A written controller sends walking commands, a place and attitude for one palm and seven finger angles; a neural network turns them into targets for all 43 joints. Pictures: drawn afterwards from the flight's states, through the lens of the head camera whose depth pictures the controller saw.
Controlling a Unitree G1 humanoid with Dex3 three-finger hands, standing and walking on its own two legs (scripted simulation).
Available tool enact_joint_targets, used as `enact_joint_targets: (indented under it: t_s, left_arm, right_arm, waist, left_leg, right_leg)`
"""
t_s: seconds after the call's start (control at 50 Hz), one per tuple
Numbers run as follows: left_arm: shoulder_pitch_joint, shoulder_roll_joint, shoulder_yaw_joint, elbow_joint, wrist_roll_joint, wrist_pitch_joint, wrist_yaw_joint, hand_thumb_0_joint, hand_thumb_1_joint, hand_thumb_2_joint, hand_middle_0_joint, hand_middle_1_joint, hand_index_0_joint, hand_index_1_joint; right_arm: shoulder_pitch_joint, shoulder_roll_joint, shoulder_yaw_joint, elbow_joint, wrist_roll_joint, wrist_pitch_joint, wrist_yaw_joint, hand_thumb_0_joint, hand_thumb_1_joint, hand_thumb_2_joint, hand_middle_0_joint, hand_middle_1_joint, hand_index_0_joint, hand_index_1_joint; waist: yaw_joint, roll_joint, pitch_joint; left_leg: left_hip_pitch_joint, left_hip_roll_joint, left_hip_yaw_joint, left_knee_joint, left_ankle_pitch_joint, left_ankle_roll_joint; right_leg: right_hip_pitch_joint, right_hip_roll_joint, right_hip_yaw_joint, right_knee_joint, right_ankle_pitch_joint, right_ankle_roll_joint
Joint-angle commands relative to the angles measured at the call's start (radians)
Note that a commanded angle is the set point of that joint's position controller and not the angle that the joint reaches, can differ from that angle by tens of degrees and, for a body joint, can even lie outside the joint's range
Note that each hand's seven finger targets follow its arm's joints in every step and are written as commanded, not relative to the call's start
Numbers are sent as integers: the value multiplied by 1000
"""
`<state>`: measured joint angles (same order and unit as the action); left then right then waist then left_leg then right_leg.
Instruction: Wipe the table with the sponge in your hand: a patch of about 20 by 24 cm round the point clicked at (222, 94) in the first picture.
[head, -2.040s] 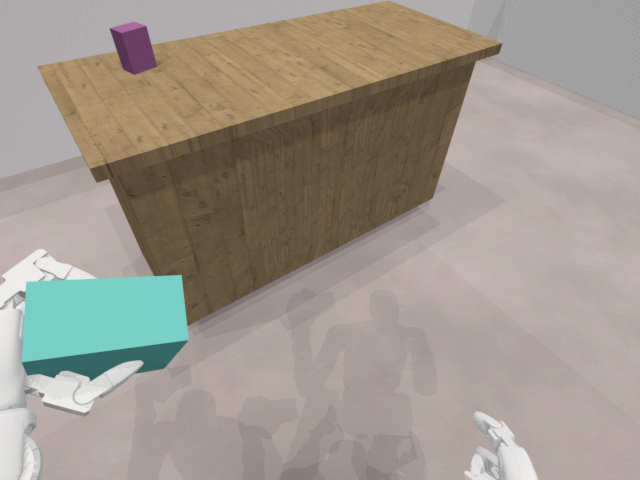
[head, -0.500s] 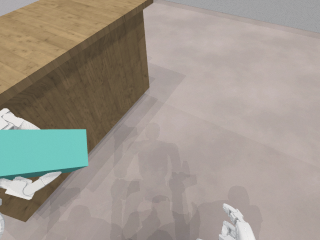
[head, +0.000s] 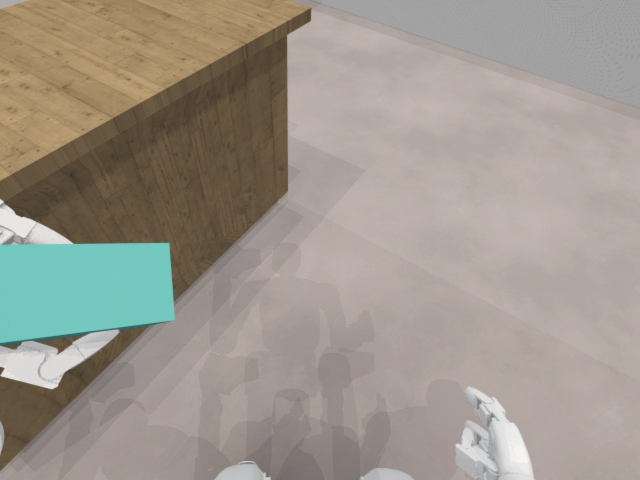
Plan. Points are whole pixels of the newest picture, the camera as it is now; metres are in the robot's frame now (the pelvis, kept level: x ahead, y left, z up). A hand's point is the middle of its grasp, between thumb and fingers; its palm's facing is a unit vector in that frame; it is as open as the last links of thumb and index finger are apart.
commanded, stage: turn to face it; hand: left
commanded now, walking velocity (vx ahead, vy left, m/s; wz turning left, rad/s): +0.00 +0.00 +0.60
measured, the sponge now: (104, 294) +0.25 +0.20 +0.17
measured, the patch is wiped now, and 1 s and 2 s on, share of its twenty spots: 0.00 0.00 0.00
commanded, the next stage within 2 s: take the last steps up to it in 0.76 s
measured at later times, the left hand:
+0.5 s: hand out of the picture +0.12 +0.22 +0.19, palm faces +0.63 -0.66 -0.41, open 10.0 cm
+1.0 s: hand out of the picture -0.02 +0.16 +0.18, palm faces +0.76 -0.53 -0.38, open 10.0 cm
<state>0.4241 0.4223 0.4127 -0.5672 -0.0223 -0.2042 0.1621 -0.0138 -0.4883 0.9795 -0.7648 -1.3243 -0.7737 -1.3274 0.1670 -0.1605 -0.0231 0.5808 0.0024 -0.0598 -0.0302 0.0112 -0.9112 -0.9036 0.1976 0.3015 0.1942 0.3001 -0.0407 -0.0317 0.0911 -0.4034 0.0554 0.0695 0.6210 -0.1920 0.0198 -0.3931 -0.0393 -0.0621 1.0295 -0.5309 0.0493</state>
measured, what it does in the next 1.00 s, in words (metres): steps to the right, turning left: right foot, then left foot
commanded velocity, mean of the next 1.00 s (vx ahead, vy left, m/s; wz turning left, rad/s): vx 0.05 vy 0.02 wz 0.40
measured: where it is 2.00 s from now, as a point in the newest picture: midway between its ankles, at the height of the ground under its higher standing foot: outside the picture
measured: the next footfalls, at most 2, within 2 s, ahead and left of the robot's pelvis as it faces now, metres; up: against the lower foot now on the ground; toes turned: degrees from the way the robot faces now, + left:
right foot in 0.16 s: +0.05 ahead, -0.17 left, +0.00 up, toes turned +1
left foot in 0.50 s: -0.02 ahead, +0.06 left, +0.00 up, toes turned +25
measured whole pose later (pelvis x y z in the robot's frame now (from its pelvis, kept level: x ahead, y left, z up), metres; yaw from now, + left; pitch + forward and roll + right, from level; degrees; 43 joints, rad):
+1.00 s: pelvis -0.09 -0.15 +0.01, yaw +29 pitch -3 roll +2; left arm 0.44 0.32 0.31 -0.47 -0.02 -0.15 0.15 -0.01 -0.49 0.99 -0.76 -1.33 -0.77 -1.33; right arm 0.20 -0.20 0.01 0.66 -0.01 -0.06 -0.05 0.01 -0.91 -0.90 0.21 0.30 0.20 0.30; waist 0.00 -0.01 0.05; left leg -0.43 0.00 0.04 1.01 -0.40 -0.03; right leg -0.27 -0.08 -0.11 0.53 -0.21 -0.02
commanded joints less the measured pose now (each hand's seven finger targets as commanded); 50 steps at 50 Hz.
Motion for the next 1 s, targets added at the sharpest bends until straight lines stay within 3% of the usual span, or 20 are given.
enact_joint_targets:
  t_s: [0.0,0.12,0.14,0.16,0.18,0.22,0.26,0.36,0.42,0.44,0.46,0.48,0.52,0.6,0.76,0.78,0.82,0.84,0.9,0.98]
  left_arm:
    - [111,103,95,-312,-32,-73,7,0,100,1300,-1200,-1600,-1200,-1600]
    - [20,81,74,-193,-41,-28,-5,0,100,1300,-1200,-1600,-1200,-1600]
    - [-18,96,69,-189,-31,-19,-5,0,100,1300,-1200,-1600,-1200,-1600]
    - [-42,151,81,-154,-23,-5,3,0,100,1300,-1200,-1600,-1200,-1600]
    - [-59,135,78,-122,-47,22,10,0,100,1300,-1200,-1600,-1200,-1600]
    - [-40,123,59,-108,-22,18,7,0,100,1300,-1200,-1600,-1200,-1600]
    - [-64,118,50,-123,-7,-1,6,0,100,1300,-1200,-1600,-1200,-1600]
    - [17,124,79,-189,3,-20,35,0,100,1300,-1200,-1600,-1200,-1600]
    - [55,114,85,-232,-6,-21,48,0,100,1300,-1200,-1600,-1200,-1600]
    - [77,105,69,-236,-19,-18,48,0,100,1300,-1200,-1600,-1200,-1600]
    - [48,102,57,-279,-32,-31,47,0,100,1300,-1200,-1600,-1200,-1600]
    - [44,122,67,-294,-40,-52,39,0,100,1300,-1200,-1600,-1200,-1600]
    - [82,151,102,-222,-7,-59,14,0,100,1300,-1200,-1600,-1200,-1600]
    - [80,82,49,-259,-21,-47,-1,0,100,1300,-1200,-1600,-1200,-1600]
    - [-82,61,3,-124,-19,-21,4,0,100,1300,-1200,-1600,-1200,-1600]
    - [-116,80,9,-111,-7,-20,8,0,100,1300,-1200,-1600,-1200,-1600]
    - [-177,153,40,-117,-10,2,23,0,100,1300,-1200,-1600,-1200,-1600]
    - [-186,133,26,-127,-12,8,21,0,100,1300,-1200,-1600,-1200,-1600]
    - [-95,126,36,-125,-8,-16,12,0,100,1300,-1200,-1600,-1200,-1600]
    - [-10,141,79,-126,-2,-43,20,0,100,1300,-1200,-1600,-1200,-1600]
  right_arm:
    - [-15,-156,-42,-142,4,-77,0,0,-900,-900,200,300,200,300]
    - [-6,-148,-31,-131,12,-85,-14,0,-900,-900,200,300,200,300]
    - [-1,-137,-27,-135,17,-76,-18,0,-900,-900,200,300,200,300]
    - [-15,-100,-13,-141,17,-64,-20,0,-900,-900,200,300,200,300]
    - [-34,-130,-27,-140,23,-73,-30,0,-900,-900,200,300,200,300]
    - [-60,-104,-4,-123,4,-65,-37,0,-900,-900,200,300,200,300]
    - [-93,-88,13,-135,4,-53,-48,0,-900,-900,200,300,200,300]
    - [-89,-86,7,-178,-16,-40,-67,0,-900,-900,200,300,200,300]
    - [-24,-101,-10,-184,-14,-24,-59,0,-900,-900,200,300,200,300]
    - [-3,-108,-21,-183,-6,-17,-59,0,-900,-900,200,300,200,300]
    - [-11,-134,-30,-196,-4,-23,-56,0,-900,-900,200,300,200,300]
    - [-12,-174,-45,-202,0,-39,-44,0,-900,-900,200,300,200,300]
    - [10,-174,-48,-158,1,-59,-18,0,-900,-900,200,300,200,300]
    - [-5,-171,-45,-137,12,-88,3,0,-900,-900,200,300,200,300]
    - [-32,-160,-15,-122,15,-102,-22,0,-900,-900,200,300,200,300]
    - [-28,-147,-12,-120,15,-95,-22,0,-900,-900,200,300,200,300]
    - [-58,-129,-13,-127,5,-84,-28,0,-900,-900,200,300,200,300]
    - [-71,-149,-22,-122,-6,-84,-23,0,-900,-900,200,300,200,300]
    - [-90,-125,3,-98,-9,-64,-34,0,-900,-900,200,300,200,300]
    - [-87,-132,-10,-115,-17,-60,-46,0,-900,-900,200,300,200,300]
  waist:
    - [36,337,-218]
    - [48,227,-211]
    - [46,114,-201]
    - [34,-169,-175]
    - [54,-276,-151]
    - [44,-178,-128]
    - [47,-166,-147]
    - [83,-139,-219]
    - [43,-94,-289]
    - [10,-46,-311]
    - [3,131,-304]
    - [36,353,-275]
    - [28,251,-239]
    - [35,301,-177]
    - [50,216,-117]
    - [45,126,-110]
    - [62,-246,-107]
    - [52,-217,-108]
    - [44,-107,-113]
    - [68,-128,-167]
  left_leg:
    - [62,198,-259,-275,81,127]
    - [86,144,-232,-151,134,78]
    - [49,82,-158,-35,25,33]
    - [-104,-27,-46,177,-184,-35]
    - [-130,-59,-55,420,-315,-55]
    - [-167,-28,-56,596,-282,-78]
    - [-137,-19,-7,477,-304,-79]
    - [-27,-41,84,144,-294,-55]
    - [108,-80,114,-119,-126,-51]
    - [252,-53,89,-224,31,-39]
    - [401,104,-86,-245,409,31]
    - [456,357,-427,-235,885,177]
    - [431,353,-433,-196,822,226]
    - [168,195,-189,-239,427,136]
    - [-52,134,-201,-240,-213,77]
    - [-70,77,-153,-141,-312,40]
    - [-75,-78,-63,380,-358,-40]
    - [-68,-70,-107,515,-324,-46]
    - [-73,-31,-71,530,-194,-61]
    - [3,-24,9,214,-252,-34]
  right_leg:
    - [87,12,-26,-157,56,17]
    - [221,34,-35,-572,172,13]
    - [235,-65,48,-689,284,-25]
    - [266,-298,308,-757,423,-108]
    - [181,-386,365,-757,515,-155]
    - [205,-343,194,-666,803,-162]
    - [286,-313,50,-614,1008,-142]
    - [381,-317,0,-561,1065,-150]
    - [378,-285,-45,-416,1069,-110]
    - [300,-258,-77,-284,952,-66]
    - [83,-158,-94,-112,517,-9]
    - [-133,-42,-44,46,-90,31]
    - [-248,-55,61,100,-91,26]
    - [-23,-11,-1,-86,117,32]
    - [286,44,-45,-514,170,20]
    - [286,-24,22,-633,176,-17]
    - [63,-374,492,-871,7,-174]
    - [20,-375,501,-882,-12,-193]
    - [82,-286,203,-795,216,-153]
    - [166,-292,180,-785,178,-166]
